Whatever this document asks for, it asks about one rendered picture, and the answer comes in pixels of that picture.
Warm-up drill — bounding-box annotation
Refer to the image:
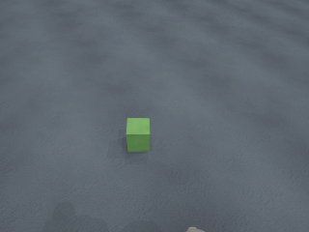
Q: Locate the carton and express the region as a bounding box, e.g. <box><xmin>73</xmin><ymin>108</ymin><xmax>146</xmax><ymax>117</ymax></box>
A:
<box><xmin>126</xmin><ymin>118</ymin><xmax>150</xmax><ymax>152</ymax></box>

